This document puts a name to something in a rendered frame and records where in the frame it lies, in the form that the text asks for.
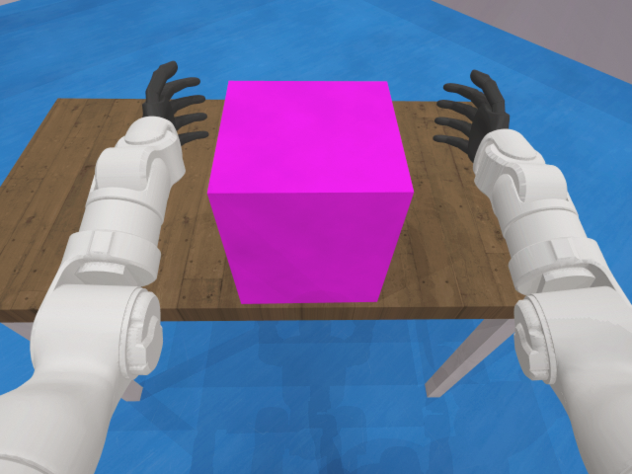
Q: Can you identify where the table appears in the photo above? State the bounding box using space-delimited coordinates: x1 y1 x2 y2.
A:
0 98 526 401

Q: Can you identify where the right robot forearm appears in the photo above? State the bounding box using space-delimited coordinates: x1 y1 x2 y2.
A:
473 129 632 313

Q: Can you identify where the left robot upper arm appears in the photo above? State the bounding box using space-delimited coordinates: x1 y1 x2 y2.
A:
0 284 163 474

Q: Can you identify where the right robot upper arm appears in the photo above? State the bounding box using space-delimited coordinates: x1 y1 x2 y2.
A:
513 286 632 474

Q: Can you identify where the left robot forearm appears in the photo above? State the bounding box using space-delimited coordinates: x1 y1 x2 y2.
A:
30 117 186 368

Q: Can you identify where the carton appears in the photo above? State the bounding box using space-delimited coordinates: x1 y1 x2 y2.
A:
207 81 414 304

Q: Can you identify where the left robot hand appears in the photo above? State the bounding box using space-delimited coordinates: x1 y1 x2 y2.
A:
142 61 209 146

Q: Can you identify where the right robot hand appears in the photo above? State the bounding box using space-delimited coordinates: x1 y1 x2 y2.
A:
433 70 510 163

